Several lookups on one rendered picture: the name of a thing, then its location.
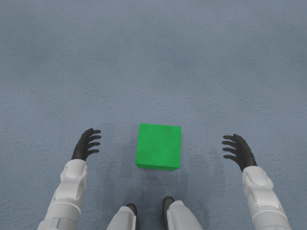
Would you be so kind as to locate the robot left thigh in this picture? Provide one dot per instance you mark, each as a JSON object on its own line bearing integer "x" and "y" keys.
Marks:
{"x": 123, "y": 220}

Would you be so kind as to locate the robot right foot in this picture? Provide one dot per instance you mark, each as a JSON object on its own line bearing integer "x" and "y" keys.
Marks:
{"x": 167, "y": 201}

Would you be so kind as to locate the robot left forearm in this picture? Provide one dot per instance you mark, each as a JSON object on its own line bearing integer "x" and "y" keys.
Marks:
{"x": 66, "y": 205}

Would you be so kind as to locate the robot right forearm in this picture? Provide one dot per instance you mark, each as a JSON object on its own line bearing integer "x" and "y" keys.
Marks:
{"x": 264, "y": 206}

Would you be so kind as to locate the carton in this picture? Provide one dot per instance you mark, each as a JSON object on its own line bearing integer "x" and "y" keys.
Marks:
{"x": 158, "y": 147}

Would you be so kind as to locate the left robot hand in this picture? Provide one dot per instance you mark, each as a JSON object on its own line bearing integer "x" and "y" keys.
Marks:
{"x": 81, "y": 149}

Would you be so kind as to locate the right robot hand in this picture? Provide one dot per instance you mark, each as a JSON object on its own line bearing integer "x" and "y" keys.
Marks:
{"x": 244, "y": 157}

